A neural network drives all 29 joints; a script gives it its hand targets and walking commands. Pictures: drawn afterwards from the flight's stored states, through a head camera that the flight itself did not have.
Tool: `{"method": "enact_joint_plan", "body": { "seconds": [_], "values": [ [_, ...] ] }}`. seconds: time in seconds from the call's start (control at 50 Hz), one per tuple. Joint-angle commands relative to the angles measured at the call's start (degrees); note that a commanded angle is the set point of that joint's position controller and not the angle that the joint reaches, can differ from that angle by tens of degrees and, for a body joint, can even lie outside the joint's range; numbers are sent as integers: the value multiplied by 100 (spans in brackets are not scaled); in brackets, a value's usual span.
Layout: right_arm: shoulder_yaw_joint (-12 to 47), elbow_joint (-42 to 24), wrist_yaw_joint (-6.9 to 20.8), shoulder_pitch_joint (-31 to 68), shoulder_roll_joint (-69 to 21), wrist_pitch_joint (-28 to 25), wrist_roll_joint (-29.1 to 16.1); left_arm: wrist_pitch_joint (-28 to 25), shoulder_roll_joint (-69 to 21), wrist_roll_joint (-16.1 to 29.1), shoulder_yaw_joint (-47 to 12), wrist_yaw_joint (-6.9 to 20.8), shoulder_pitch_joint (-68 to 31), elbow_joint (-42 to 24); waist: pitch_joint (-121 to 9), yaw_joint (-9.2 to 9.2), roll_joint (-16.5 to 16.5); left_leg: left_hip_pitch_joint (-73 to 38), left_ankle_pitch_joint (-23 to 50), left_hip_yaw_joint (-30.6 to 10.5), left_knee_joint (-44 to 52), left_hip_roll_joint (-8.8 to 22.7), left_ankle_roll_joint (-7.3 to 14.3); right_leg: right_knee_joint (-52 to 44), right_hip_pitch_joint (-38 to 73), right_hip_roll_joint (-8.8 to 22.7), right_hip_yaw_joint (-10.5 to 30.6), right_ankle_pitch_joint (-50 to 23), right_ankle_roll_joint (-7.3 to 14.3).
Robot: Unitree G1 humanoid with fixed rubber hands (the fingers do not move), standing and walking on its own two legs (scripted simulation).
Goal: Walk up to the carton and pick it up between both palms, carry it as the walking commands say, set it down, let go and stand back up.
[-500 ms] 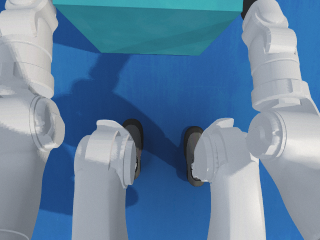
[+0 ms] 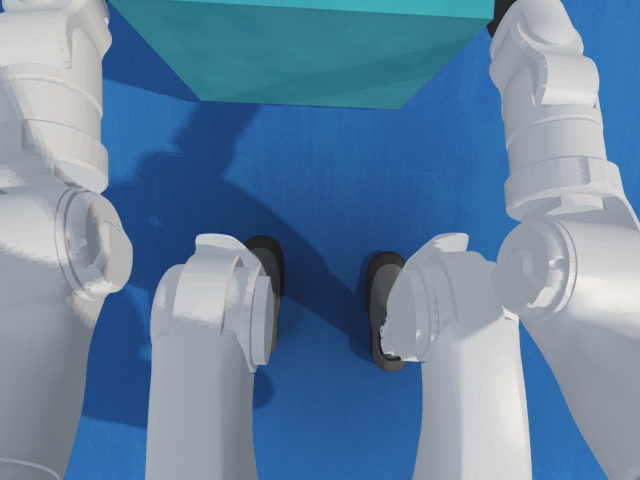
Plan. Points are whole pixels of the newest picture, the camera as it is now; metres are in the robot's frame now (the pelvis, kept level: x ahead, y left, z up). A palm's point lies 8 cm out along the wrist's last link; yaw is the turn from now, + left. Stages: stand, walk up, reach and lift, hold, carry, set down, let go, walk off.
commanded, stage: set down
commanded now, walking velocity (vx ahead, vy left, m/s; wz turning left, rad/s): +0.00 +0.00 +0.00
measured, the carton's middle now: out of the picture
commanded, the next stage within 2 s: none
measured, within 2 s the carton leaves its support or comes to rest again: rests again in 0.36 s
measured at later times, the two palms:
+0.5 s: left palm out of the picture +0.54 +0.24 -0.17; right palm (499, 9) +0.55 -0.15 -0.18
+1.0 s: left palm out of the picture +0.54 +0.27 -0.15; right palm (547, 1) +0.56 -0.18 -0.17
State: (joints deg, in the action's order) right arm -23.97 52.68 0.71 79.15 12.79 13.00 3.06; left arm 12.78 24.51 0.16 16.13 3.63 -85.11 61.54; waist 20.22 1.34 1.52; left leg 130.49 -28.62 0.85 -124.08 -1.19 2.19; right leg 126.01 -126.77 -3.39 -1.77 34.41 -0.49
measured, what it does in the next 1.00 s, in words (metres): stands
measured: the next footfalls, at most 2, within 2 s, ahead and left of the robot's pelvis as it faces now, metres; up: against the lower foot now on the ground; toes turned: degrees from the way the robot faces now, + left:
none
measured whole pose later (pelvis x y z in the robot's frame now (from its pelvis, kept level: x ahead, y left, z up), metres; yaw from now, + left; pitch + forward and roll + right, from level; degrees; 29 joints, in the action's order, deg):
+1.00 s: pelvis +0.01 +0.00 +0.00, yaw +0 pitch +34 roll -1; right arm -7.9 50.1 -6.2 76.1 23.1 8.1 -12.6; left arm 6.8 30.9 12.1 10.5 0.3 -77.3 54.2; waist 25.6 1.7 0.7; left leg 127.1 -32.3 1.1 -125.6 -0.6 1.8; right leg 127.6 -123.9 -3.9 -1.6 37.6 -0.1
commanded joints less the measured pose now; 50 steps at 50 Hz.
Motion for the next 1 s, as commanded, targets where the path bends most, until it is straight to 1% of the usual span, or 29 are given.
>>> {"method": "enact_joint_plan", "body": {
  "seconds": [0.0,0.1,0.12,0.18,0.2,0.22,0.28,0.3,0.32,0.36,0.4,0.44,0.46,0.48,0.5,0.52,0.56,0.6,0.64,0.74,0.8,0.82,0.84,0.86,0.88,0.9,0.92,0.94,0.98],
  "values": [
    [1464,35,848,2758,-3436,12,-279,45,-4368,296,-1267,1102,-2161,-113,-4586,-95,-425,-3032,-9,-197,988,-145,-7,-1028,1500,-147,-30,-65,136],
    [1306,79,658,2613,-2761,-110,-251,-83,-3653,312,-1181,869,-2165,-168,-4771,-133,-414,-3222,43,-226,1011,-112,-52,-988,1570,-103,-66,-121,89],
    [1259,70,584,2546,-2441,-149,-250,-97,-3337,270,-1121,789,-2121,-101,-4826,-189,-408,-3322,39,-272,1019,-85,-73,-970,1580,-88,-94,-133,68],
    [1085,166,286,2361,-1446,-288,-252,-242,-2219,253,-919,479,-2079,-78,-4982,-182,-386,-3454,152,-261,1000,-51,-128,-938,1772,-26,-106,-205,7],
    [1000,183,151,2232,-989,-364,-231,-313,-1815,293,-865,338,-2055,-75,-5060,-251,-381,-3524,187,-256,991,-39,-159,-934,1837,-12,-113,-260,-1],
    [882,220,-17,2118,-478,-429,-281,-391,-1210,308,-791,166,-2008,-105,-5169,-193,-495,-3567,293,-227,962,-23,-189,-920,1944,12,-75,-341,-15],
    [902,153,-461,1944,843,-724,-607,-682,77,606,-828,-309,-1929,-195,-5770,-244,-524,-3985,894,-247,827,14,-230,-850,2295,57,-83,-824,-74],
    [1029,190,-561,1962,953,-776,-750,-749,258,708,-876,-433,-1975,-240,-6073,-179,-532,-4167,1136,-255,758,30,-237,-821,2421,88,-57,-1014,-88],
    [1055,243,-663,1988,1127,-826,-815,-802,440,782,-876,-555,-1949,-213,-6297,-204,-507,-4280,1235,-285,725,44,-244,-799,2456,98,-62,-1098,-98],
    [1210,234,-758,1936,1305,-913,-976,-886,566,1022,-924,-650,-1863,-329,-6708,-235,-351,-4392,1596,-359,626,35,-226,-741,2572,114,-59,-1382,-95],
    [1362,182,-820,1899,1362,-988,-1139,-968,667,1208,-990,-702,-1860,-552,-7257,-276,-252,-4545,2001,-417,515,40,-229,-689,2752,128,-7,-1737,-77],
    [1432,135,-854,1743,1447,-1014,-1252,-996,832,1241,-958,-722,-1607,-511,-7535,-201,-268,-4618,2245,-440,489,60,-217,-659,2769,130,16,-1923,-84],
    [1457,152,-852,1632,1496,-1012,-1305,-1007,880,1280,-948,-725,-1510,-545,-7613,-215,-255,-4649,2310,-456,456,70,-208,-628,2704,146,30,-1946,-80],
    [1514,29,-852,1590,1525,-1019,-1360,-1004,889,1271,-917,-725,-1371,-543,-7686,-138,-289,-4695,2366,-445,460,76,-208,-640,2710,140,47,-1952,-84],
    [1487,85,-851,1459,1614,-1015,-1377,-994,972,1249,-875,-716,-1155,-338,-7689,-125,-301,-4681,2388,-441,441,90,-207,-629,2654,145,40,-1947,-91],
    [1486,13,-845,1412,1618,-1011,-1401,-1002,1053,1222,-798,-707,-1089,-412,-7738,-139,-233,-4665,2389,-443,449,95,-185,-631,2657,138,31,-1952,-100],
    [1567,-25,-804,1288,1530,-984,-1498,-1013,1119,1189,-727,-675,-980,-477,-7620,-9,-200,-4526,2286,-395,467,115,-150,-661,2606,146,76,-1893,-100],
    [1565,-158,-764,1328,1643,-969,-1540,-1008,1240,1173,-632,-640,-955,-514,-7541,23,-104,-4378,2220,-394,451,137,-115,-622,2554,166,74,-1866,-123],
    [1620,-46,-711,1170,1609,-939,-1587,-1012,1233,1138,-609,-589,-790,-391,-7276,150,-167,-4243,2096,-327,482,133,-108,-652,2407,172,78,-1729,-125],
    [1652,-55,-597,1081,1590,-885,-1611,-1025,1422,1007,-412,-461,-645,-493,-6824,303,-83,-3817,1776,-250,504,192,-44,-718,2254,198,133,-1504,-140],
    [1637,-87,-566,1090,1622,-846,-1564,-1003,1505,998,-376,-380,-638,-570,-6912,290,-41,-3860,1696,-235,499,213,-33,-727,2350,210,105,-1465,-143],
    [1578,-190,-581,1141,1687,-848,-1547,-999,1489,1032,-400,-353,-686,-723,-7026,243,-49,-3856,1754,-198,478,206,-46,-750,2392,194,89,-1500,-130],
    [1519,-371,-592,1185,1764,-845,-1532,-996,1558,1051,-392,-333,-761,-907,-7212,186,-63,-3954,1791,-211,492,198,-38,-754,2470,188,64,-1544,-136],
    [1505,-598,-619,1267,1828,-835,-1543,-979,1614,1078,-374,-324,-753,-1054,-7681,208,-104,-4241,1973,-182,447,189,-57,-769,2732,186,68,-1727,-124],
    [1492,-791,-637,1216,1872,-805,-1532,-946,1692,1162,-392,-326,-729,-1285,-8058,150,-21,-4394,2065,-177,472,166,-47,-774,2946,165,19,-1813,-130],
    [1517,-973,-670,1188,1867,-759,-1581,-899,1753,1192,-409,-322,-731,-1484,-8534,163,-120,-4699,2143,-121,506,152,-59,-811,3210,143,-21,-1907,-125],
    [1458,-1159,-707,1121,1974,-688,-1541,-818,1813,1252,-444,-326,-676,-1635,-8910,86,-121,-4949,2206,-127,549,138,-68,-849,3401,131,-79,-1988,-122],
    [1454,-1284,-742,1052,1922,-587,-1562,-731,1974,1228,-393,-339,-674,-1767,-9213,124,-139,-5119,2097,-67,641,116,-77,-923,3542,87,-117,-1864,-97],
    [1477,-1844,-820,1219,2020,-351,-1596,-485,2045,1319,-464,-378,-810,-2223,-9895,103,-191,-5619,2055,-29,831,62,-85,-1055,3992,33,-216,-1761,-62]
  ]
}}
